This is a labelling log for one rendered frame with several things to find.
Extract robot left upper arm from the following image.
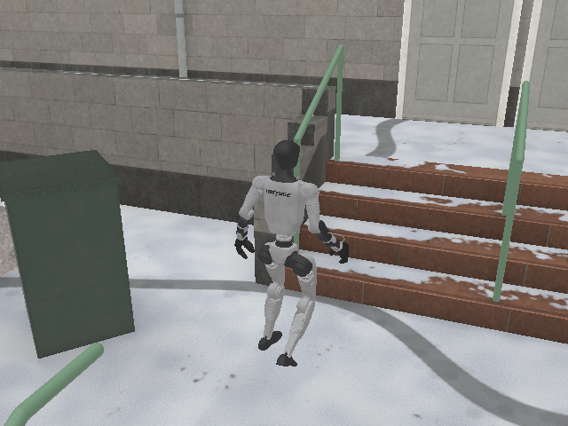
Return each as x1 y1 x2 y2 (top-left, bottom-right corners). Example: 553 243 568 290
239 176 270 220

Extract robot right forearm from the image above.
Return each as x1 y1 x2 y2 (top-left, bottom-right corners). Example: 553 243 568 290
317 220 343 252

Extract left robot foot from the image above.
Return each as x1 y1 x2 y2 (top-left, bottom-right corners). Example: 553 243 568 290
258 331 282 351

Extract robot right thigh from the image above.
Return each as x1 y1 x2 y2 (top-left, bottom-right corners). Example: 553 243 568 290
290 253 317 313

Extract left robot hand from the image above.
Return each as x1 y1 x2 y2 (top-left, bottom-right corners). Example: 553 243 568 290
234 237 255 259

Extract right robot hand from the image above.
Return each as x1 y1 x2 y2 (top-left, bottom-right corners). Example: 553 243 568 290
329 242 349 264

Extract robot right upper arm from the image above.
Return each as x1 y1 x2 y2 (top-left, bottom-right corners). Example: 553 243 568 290
299 181 320 233

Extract robot left forearm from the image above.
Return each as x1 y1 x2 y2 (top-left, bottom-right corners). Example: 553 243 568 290
236 206 249 241

